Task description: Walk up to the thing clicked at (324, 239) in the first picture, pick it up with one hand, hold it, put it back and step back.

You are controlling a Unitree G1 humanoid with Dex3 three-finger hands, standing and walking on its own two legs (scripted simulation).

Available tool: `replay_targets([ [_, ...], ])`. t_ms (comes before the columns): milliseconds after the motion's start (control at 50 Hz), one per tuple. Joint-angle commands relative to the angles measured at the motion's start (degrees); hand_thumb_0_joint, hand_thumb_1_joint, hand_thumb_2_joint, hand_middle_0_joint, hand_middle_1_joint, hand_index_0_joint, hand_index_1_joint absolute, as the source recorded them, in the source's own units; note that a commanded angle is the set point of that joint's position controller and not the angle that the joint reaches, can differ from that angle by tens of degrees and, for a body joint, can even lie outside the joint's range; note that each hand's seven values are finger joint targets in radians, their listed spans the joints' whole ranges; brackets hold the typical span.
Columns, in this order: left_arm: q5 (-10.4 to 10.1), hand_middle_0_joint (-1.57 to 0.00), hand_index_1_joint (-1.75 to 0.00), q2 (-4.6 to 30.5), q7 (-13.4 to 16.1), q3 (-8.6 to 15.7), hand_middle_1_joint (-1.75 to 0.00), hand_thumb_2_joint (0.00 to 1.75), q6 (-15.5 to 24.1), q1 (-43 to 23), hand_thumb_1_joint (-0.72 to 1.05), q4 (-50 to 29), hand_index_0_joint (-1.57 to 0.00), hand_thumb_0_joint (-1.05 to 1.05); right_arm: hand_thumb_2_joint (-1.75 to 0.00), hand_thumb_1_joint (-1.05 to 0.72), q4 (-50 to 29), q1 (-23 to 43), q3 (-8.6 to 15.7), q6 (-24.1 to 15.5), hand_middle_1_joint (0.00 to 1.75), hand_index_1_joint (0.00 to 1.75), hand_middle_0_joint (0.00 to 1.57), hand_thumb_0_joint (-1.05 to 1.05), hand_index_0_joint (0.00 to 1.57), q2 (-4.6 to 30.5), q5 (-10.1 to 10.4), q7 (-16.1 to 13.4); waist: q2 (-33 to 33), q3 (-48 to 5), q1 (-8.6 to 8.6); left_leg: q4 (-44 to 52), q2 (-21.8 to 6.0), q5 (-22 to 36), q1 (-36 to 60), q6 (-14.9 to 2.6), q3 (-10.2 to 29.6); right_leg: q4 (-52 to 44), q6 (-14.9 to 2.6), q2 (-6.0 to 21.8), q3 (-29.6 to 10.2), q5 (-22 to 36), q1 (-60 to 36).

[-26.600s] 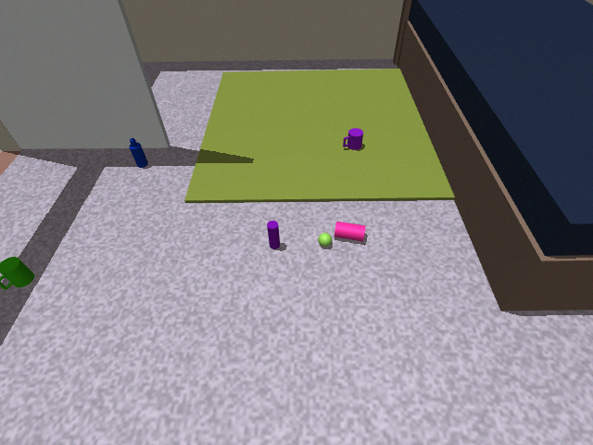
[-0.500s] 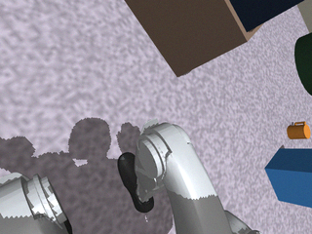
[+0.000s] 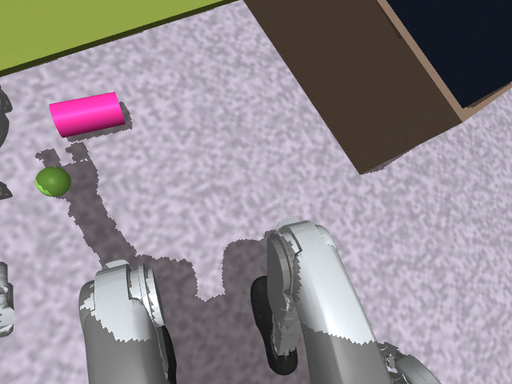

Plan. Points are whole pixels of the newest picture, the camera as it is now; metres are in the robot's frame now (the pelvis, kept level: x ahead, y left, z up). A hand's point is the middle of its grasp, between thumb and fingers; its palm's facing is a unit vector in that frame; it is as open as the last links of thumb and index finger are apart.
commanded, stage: withdraw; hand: left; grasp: from above
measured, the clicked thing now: (53, 181) +0.50 +0.29 -0.32
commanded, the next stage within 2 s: home in 0.42 s
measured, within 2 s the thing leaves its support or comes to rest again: neither
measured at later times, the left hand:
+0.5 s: hand (12, 176) +0.47 +0.30 -0.18, palm faces -0.44 -0.04 -0.90, open 13.7 cm
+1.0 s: hand out of the picture +0.39 +0.28 -0.03, palm faces -0.34 -0.50 -0.80, open 8.9 cm
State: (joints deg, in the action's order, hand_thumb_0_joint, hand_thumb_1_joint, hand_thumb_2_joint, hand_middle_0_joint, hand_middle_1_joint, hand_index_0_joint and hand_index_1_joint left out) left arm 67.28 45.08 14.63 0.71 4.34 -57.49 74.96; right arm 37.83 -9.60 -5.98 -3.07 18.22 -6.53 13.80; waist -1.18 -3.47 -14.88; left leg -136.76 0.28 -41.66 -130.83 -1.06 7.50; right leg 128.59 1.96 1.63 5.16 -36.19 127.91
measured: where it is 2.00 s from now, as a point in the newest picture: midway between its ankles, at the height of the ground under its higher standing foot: (223, 367)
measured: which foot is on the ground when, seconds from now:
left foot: down 0.00-1.00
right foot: down 0.00-1.00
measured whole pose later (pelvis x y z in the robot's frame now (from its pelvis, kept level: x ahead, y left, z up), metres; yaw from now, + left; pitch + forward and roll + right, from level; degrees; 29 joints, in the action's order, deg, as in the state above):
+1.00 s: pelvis +0.00 +0.00 +0.09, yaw +4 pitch +36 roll -6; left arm 38.8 31.0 2.4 3.1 -1.7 -30.8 42.0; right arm 35.3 -11.4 0.3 2.1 16.6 -0.2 5.5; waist -3.5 -10.3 -7.1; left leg -119.1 0.1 -39.9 -115.4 -1.2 4.1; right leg 113.5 1.9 2.1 2.8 -35.6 114.0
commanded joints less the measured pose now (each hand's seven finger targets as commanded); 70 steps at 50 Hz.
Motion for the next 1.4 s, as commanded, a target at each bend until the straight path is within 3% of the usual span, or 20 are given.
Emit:
replay_targets([
  [0, -1.5, -0.1, -1.07, 9.46, -4.22, -0.44, -1.05, 1.05, 1.74, -18.95, -0.53, -4.96, -0.08, 0.0, -0.91, -0.91, -0.6, -13.83, 5.82, 2.15, 0.3, 0.3, 0.2, 0.0, 0.2, 15.6, 0.83, -3.97, -8.55, -29.69, -5.02, 16.83, 1.41, 8.91, 20.11, -0.98, -4.19, -16.2, -4.79, -3.12, 3.08, 6.75, -22.94],
  [80, 0.0, -0.11, -1.05, 13.44, -5.9, 0.54, -1.04, 1.03, 4.66, -21.31, -0.51, -4.03, -0.1, 0.0, -0.91, -0.91, -1.83, -12.58, 4.42, 3.13, 0.3, 0.3, 0.2, 0.0, 0.2, 14.29, 0.7, -6.72, -8.83, -30.37, -3.57, 17.39, 1.74, 8.48, 19.35, -0.88, -5.38, -16.76, -4.63, -2.85, 1.9, 5.01, -25.18],
  [120, 0.5, -0.12, -1.04, 12.95, -5.44, 0.27, -1.03, 1.02, 5.65, -19.63, -0.5, -0.78, -0.1, 0.0, -0.91, -0.91, -1.89, -11.85, 3.78, 3.33, 0.3, 0.3, 0.2, 0.0, 0.2, 14.37, 0.62, -7.6, -8.56, -28.29, -3.44, 17.75, 1.66, 7.89, 19.98, -0.69, -5.11, -16.67, -4.75, -2.58, 2.26, 4.13, -22.75],
  [240, 2.79, -0.13, -1.01, 14.5, -1.72, 0.34, -1.0, 1.0, 9.38, -20.8, -0.48, 2.63, -0.12, 0.0, -0.9, -0.9, -1.8, -11.02, 1.78, 3.27, 0.3, 0.3, 0.2, 0.0, 0.2, 14.25, -0.4, -8.83, -13.14, -29.92, -3.38, 17.11, 1.39, 7.67, 21.47, -0.5, -4.98, -14.38, -4.6, -2.74, 2.69, 4.3, -21.03],
  [320, 4.15, -0.13, -1.01, 18.4, 2.36, 3.4, -1.0, 0.99, 11.11, -23.52, -0.49, -1.5, -0.12, 0.0, -0.9, -0.91, -1.31, -12.32, 2.27, 2.8, 0.3, 0.3, 0.2, 0.0, 0.2, 14.53, -1.13, -8.46, -17.25, -37.4, -2.15, 15.47, 1.23, 11.88, 25.95, -0.17, -4.9, -11.56, -4.36, -2.79, 3.02, 8.51, -22.18],
  [420, 5.29, -0.12, -0.98, 18.68, 6.77, 5.74, -0.98, 0.98, 10.49, -26.97, -0.5, -7.39, -0.12, 0.0, -0.9, -0.91, -0.89, -14.66, 4.11, 1.89, 0.3, 0.3, 0.2, 0.0, 0.2, 15.51, -1.36, -7.87, -25.06, -41.39, -2.49, 16.22, 1.19, 15.47, 33.18, 1.13, -3.63, -8.81, -4.95, -1.97, 4.68, 11.81, -16.6],
  [500, 4.66, -0.12, -0.97, 15.29, 8.16, 4.63, -0.97, 0.97, 7.7, -25.42, -0.49, -5.01, -0.12, 0.0, -0.9, -0.91, 0.27, -15.65, 5.08, 1.21, 0.3, 0.3, 0.2, 0.0, 0.2, 14.72, -1.01, -7.47, -24.3, -41.7, -2.75, 17.86, 1.1, 11.32, 31.87, 0.57, -3.57, -9.31, -4.84, -1.98, 4.42, 9.55, -15.87],
  [580, 3.11, -0.22, -0.71, 15.11, 7.12, 5.17, -0.69, 0.91, 4.52, -22.7, -0.23, -4.87, -0.2, 0.0, -0.89, -0.89, 0.68, -16.53, 5.96, 0.9, 0.3, 0.3, 0.2, 0.0, 0.2, 14.48, -0.21, -7.15, -23.98, -43.94, -1.18, 19.36, 1.06, 12.49, 33.48, 0.44, -3.59, -9.76, -4.81, -1.74, 4.07, 10.81, -16.89],
  [620, 1.08, -0.21, -0.63, 15.04, 5.78, 5.67, -0.62, 0.87, 2.9, -20.76, -0.11, -8.27, -0.19, 0.0, -0.9, -0.89, 0.5, -16.7, 6.48, 1.15, 0.3, 0.3, 0.2, 0.0, 0.2, 14.03, 0.57, -6.81, -23.84, -47.29, 0.44, 20.1, 1.19, 14.56, 34.32, 0.19, -4.48, -10.87, -4.79, -1.78, 3.42, 12.34, -20.42],
  [720, -7.57, -0.21, -0.53, 9.69, -0.25, 6.14, -0.52, 0.9, -0.15, -10.68, 0.26, -13.08, -0.2, 0.0, -0.9, -0.89, -0.61, -16.87, 8.72, 2.09, 0.3, 0.3, 0.2, 0.0, 0.2, 12.83, 2.75, -6.49, -18.19, -47.59, 2.8, 23.64, 1.35, 16.78, 35.08, -0.29, -4.86, -15.09, -4.52, -1.75, 2.18, 13.7, -26.1],
  [840, -21.51, -0.2, -0.33, 3.81, -8.14, 7.07, -0.33, 0.86, -3.05, 5.52, 0.7, -32.16, -0.19, 0.0, -0.9, -0.9, -4.84, -12.73, 10.55, 3.68, 0.3, 0.3, 0.2, 0.0, 0.2, 11.52, 5.66, -7.55, -10.38, -46.01, 6.17, 30.59, 1.19, 12.65, 36.4, -1.02, -3.87, -22.65, -4.06, -1.84, 0.9, 10.94, -33.51],
  [920, -30.2, -0.2, -0.3, -2.21, -11.43, 4.96, -0.3, 0.9, -5.06, 13.83, 0.9, -43.98, -0.2, 0.0, -0.9, -0.9, -6.63, -9.33, 10.96, 3.61, 0.3, 0.3, 0.2, 0.0, 0.2, 9.17, 6.58, -8.99, -7.56, -43.65, 6.82, 35.08, 0.59, 12.0, 39.22, -1.24, -4.35, -27.95, -3.52, -1.89, -0.37, 10.97, -39.37],
  [1100, -42.51, -0.2, -0.3, -8.96, -10.47, 5.16, -0.3, 0.9, -9.37, 26.98, 0.9, -60.1, -0.2, 0.0, -0.9, -0.9, -8.71, -2.95, 10.91, 0.55, 0.3, 0.3, 0.2, 0.0, 0.2, 7.26, 8.21, -13.24, -8.85, -38.41, 9.06, 48.45, -0.51, 7.72, 54.77, -0.07, -2.15, -38.73, -3.56, -1.31, -1.58, 7.39, -45.41],
  [1140, -45.27, -0.2, -0.3, -12.57, -10.39, 3.29, -0.3, 0.9, -10.7, 31.5, 0.9, -61.4, -0.2, 0.0, -0.9, -0.9, -9.12, -1.68, 10.74, -0.55, 0.3, 0.3, 0.2, 0.0, 0.2, 6.82, 8.44, -14.06, -8.56, -35.82, 8.64, 51.3, -0.62, 7.39, 57.04, 0.11, -1.84, -41.23, -3.52, -1.41, -1.56, 6.99, -47.14],
  [1180, -48.7, -0.2, -0.3, -12.5, -9.76, 4.75, -0.3, 0.9, -12.21, 35.82, 0.9, -63.33, -0.2, 0.0, -0.9, -0.9, -9.64, -0.29, 10.25, -1.39, 0.3, 0.3, 0.2, 0.0, 0.2, 6.17, 8.67, -14.82, -6.45, -36.3, 9.5, 52.6, -0.29, 8.53, 58.85, -0.17, -2.55, -44.35, -3.32, -1.35, -2.14, 7.65, -52.01],
  [1200, -49.87, -0.2, -0.3, -15.04, -9.88, 2.99, -0.3, 0.9, -13.14, 39.23, 0.9, -62.47, -0.2, 0.0, -0.9, -0.9, -10.03, 0.16, 9.98, -1.8, 0.3, 0.3, 0.2, 0.0, 0.2, 5.54, 8.78, -15.11, -5.28, -34.47, 8.67, 53.61, -0.15, 9.1, 58.93, -0.26, -3.12, -46.1, -3.29, -1.49, -2.3, 7.87, -53.69],
  [1260, -54.78, -0.2, -0.3, -15.1, -9.43, 4.58, -0.3, 0.9, -15.3, 43.57, 0.9, -66.79, -0.2, 0.0, -0.9, -0.9, -10.95, 1.45, 9.43, -2.89, 0.3, 0.3, 0.2, 0.0, 0.2, 5.14, 9.0, -16.36, -5.81, -32.05, 9.87, 58.46, -0.4, 8.45, 63.95, -0.06, -2.3, -50.25, -3.15, -1.44, -2.62, 7.22, -57.74],
  [1280, -56.38, -0.2, -0.3, -16.31, -9.37, 3.76, -0.3, 0.9, -15.8, 44.61, 0.9, -68.01, -0.2, 0.0, -0.9, -0.9, -11.24, 1.79, 9.19, -3.29, 0.3, 0.3, 0.2, 0.0, 0.2, 4.78, 9.0, -16.75, -4.72, -31.22, 8.92, 59.67, -0.29, 7.95, 64.66, -0.22, -2.19, -52.12, -3.02, -1.55, -2.79, 6.99, -59.12],
  [1320, -59.29, -0.2, -0.3, -17.58, -9.17, 4.07, -0.3, 0.9, -17.0, 48.19, 0.9, -69.3, -0.2, 0.0, -0.9, -0.9, -11.98, 2.18, 8.73, -3.97, 0.3, 0.3, 0.2, 0.0, 0.2, 4.11, 9.05, -17.34, -3.75, -28.29, 9.19, 62.34, -0.31, 7.22, 66.04, -0.33, -2.46, -55.3, -2.93, -1.53, -3.33, 6.38, -62.16],
  [1380, -62.28, -0.2, -0.3, -18.89, -9.04, 4.17, -0.3, 0.9, -18.92, 53.44, 0.9, -73.03, -0.2, 0.0, -0.9, -0.9, -12.77, 1.7, 7.93, -4.9, 0.3, 0.3, 0.2, 0.0, 0.2, 3.41, 9.15, -18.41, -5.6, -28.69, 10.14, 66.9, -0.64, 10.25, 72.72, 0.08, -1.84, -58.59, -2.99, -1.62, -3.14, 8.99, -66.71],
])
